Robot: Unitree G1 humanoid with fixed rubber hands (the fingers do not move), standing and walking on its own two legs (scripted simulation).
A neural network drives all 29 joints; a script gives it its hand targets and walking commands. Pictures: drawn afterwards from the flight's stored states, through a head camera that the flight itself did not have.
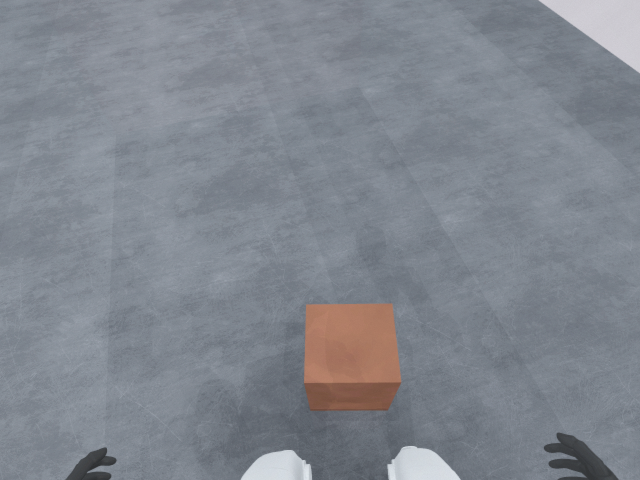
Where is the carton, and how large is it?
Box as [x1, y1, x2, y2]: [304, 304, 400, 410]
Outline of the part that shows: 306,304 304,384 310,410 387,409 400,383 392,305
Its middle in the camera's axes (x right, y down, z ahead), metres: +0.08 +0.34 +1.07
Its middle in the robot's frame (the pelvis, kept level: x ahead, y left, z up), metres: +0.44 -0.03 -0.60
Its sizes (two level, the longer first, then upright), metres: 0.224 0.199 0.286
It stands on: the floor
